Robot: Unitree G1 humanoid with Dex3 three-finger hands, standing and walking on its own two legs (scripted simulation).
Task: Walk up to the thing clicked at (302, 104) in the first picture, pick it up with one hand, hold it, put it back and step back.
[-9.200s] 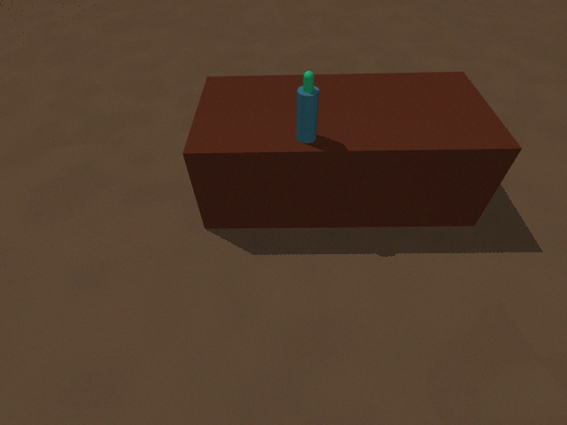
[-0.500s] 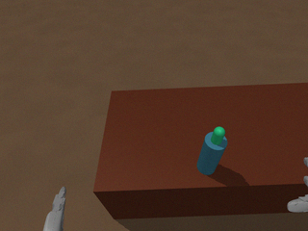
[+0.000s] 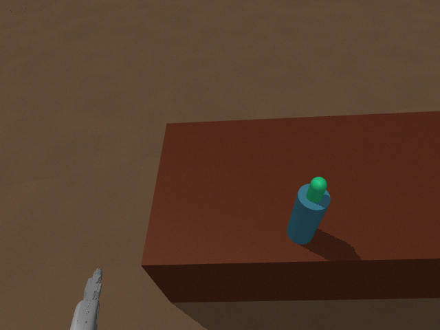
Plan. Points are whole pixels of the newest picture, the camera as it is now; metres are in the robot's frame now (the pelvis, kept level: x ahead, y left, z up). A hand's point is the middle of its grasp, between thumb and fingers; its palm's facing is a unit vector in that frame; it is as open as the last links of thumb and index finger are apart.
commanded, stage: go down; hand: right
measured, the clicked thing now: (308, 209) +0.45 -0.19 -0.16
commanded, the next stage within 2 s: approach in 0.66 s
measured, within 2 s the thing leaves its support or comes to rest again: neither
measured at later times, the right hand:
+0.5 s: hand out of the picture +0.32 -0.38 +0.06, palm faces +0.19 +0.98 -0.11, open 17.4 cm
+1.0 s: hand out of the picture +0.34 -0.38 +0.06, palm faces +0.19 +0.98 -0.02, open 17.6 cm
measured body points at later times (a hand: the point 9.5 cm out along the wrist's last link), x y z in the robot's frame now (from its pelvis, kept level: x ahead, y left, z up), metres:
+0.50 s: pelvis +0.01 -0.01 +0.01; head +0.05 -0.03 +0.45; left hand +0.16 +0.26 -0.05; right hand +0.31 -0.43 +0.07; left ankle -0.01 +0.14 -0.71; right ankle +0.02 -0.12 -0.71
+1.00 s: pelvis +0.00 -0.01 +0.00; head +0.06 -0.04 +0.44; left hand +0.16 +0.25 -0.06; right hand +0.32 -0.43 +0.06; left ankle -0.01 +0.14 -0.71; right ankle +0.02 -0.12 -0.71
